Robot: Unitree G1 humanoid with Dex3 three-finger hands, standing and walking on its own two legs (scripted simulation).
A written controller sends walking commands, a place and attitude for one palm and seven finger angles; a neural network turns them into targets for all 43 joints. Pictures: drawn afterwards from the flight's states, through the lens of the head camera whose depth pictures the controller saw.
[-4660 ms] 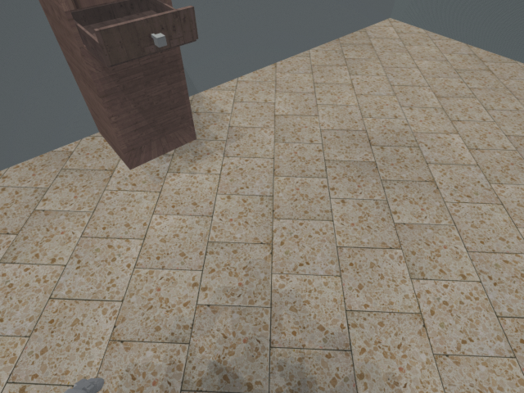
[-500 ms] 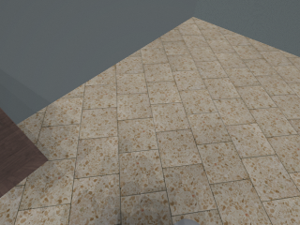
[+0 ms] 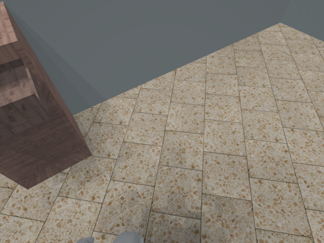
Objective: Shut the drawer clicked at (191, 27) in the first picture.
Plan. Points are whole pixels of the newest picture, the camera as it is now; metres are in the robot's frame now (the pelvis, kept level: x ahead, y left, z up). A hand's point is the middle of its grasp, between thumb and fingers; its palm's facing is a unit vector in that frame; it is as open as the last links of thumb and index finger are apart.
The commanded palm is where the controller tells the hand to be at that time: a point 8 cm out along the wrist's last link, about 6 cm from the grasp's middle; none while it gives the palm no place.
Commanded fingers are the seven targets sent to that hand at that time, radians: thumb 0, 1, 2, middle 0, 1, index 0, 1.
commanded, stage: turn to face it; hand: left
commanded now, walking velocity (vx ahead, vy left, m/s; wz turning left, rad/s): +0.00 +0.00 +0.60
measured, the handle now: out of the picture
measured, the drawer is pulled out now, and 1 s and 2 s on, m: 0.24 0.24 0.24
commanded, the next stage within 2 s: take the last steps up to it in 0.84 s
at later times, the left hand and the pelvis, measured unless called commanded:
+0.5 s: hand out of the picture +0.05 +0.27 -0.16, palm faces +0.30 -0.91 -0.28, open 7.4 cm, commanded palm none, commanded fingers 0.00 0.90 0.90 -0.20 -0.30 -0.20 -0.30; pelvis +0.01 +0.03 +0.00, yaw +17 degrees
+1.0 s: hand out of the picture -0.09 +0.20 -0.17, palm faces +0.52 -0.81 -0.25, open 7.4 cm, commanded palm none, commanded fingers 0.00 0.90 0.90 -0.20 -0.30 -0.20 -0.30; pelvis -0.02 +0.01 -0.01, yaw +31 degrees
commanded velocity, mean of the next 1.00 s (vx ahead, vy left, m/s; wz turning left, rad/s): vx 0.02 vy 0.00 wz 0.43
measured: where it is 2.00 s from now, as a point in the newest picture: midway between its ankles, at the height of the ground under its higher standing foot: outside the picture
